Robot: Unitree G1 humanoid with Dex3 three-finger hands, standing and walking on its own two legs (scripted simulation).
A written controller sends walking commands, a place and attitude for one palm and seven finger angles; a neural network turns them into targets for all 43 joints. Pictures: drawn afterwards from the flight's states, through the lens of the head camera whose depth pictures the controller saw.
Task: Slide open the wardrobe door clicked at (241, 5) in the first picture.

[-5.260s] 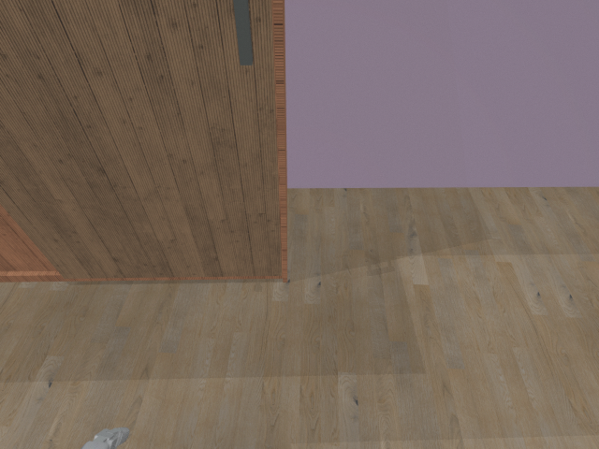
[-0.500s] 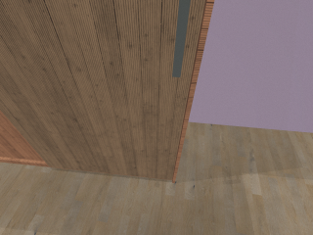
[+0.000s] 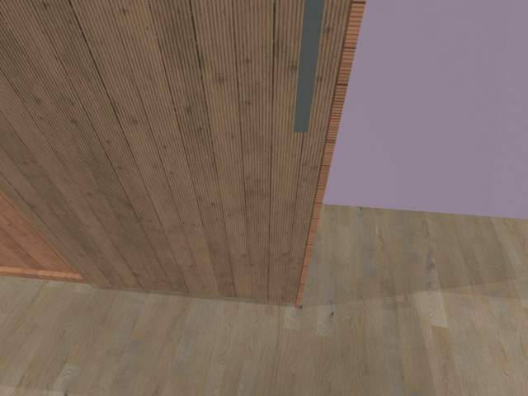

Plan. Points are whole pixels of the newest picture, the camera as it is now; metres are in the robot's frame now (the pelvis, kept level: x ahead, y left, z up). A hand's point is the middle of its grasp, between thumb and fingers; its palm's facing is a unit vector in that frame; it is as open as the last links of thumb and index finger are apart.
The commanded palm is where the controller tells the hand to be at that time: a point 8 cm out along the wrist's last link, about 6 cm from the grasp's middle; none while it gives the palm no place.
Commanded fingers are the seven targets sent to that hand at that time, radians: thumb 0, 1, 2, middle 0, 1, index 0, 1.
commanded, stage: shuffle to correct the standing spot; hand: right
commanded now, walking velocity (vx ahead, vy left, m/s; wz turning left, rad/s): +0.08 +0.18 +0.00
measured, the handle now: (307, 59) +0.53 -0.03 +0.25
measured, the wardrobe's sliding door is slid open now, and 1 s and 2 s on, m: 0.00 0.00 0.00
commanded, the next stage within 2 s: come to a stop and stand still in 0.54 s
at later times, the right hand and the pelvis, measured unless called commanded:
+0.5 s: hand out of the picture +0.00 -0.06 -0.18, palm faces +0.10 +0.98 -0.14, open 7.4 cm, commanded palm none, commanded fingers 0.00 -0.90 -0.90 0.20 0.30 0.20 0.30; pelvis +0.06 +0.09 -0.01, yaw -3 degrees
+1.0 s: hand out of the picture +0.12 -0.02 -0.18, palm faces +0.10 +0.96 -0.26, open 7.4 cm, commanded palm none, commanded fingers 0.00 -0.90 -0.90 0.20 0.30 0.20 0.30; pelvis +0.09 +0.17 -0.02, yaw -3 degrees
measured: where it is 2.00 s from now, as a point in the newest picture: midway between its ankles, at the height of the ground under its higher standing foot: outside the picture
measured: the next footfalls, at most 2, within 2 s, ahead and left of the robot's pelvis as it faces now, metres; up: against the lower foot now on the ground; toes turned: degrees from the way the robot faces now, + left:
right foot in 0.60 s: +0.13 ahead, +0.00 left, +0.00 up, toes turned -11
left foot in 0.90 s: +0.18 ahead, +0.33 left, +0.00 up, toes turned +2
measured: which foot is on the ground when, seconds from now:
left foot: down 0.00-0.60, up 0.62-0.88, down 0.90-1.00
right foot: down 0.00-0.22, up 0.24-0.58, down 0.60-0.92, up 0.94-1.00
